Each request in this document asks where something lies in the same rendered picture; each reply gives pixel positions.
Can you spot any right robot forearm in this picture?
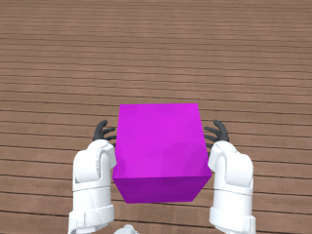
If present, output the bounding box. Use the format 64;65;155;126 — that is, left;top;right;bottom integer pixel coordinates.
208;140;256;234

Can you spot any left robot hand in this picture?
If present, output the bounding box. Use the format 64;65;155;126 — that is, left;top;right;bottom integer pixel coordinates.
92;120;117;153

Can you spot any left robot shin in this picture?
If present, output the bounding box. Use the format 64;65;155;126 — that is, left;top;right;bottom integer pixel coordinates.
124;224;134;229

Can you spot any carton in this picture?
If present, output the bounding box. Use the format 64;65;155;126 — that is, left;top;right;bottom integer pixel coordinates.
112;103;212;204

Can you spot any left robot forearm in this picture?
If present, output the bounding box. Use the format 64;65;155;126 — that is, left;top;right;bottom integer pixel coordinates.
67;139;117;234

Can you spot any right robot hand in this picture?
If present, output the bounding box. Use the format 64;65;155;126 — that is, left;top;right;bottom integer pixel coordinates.
204;119;229;157

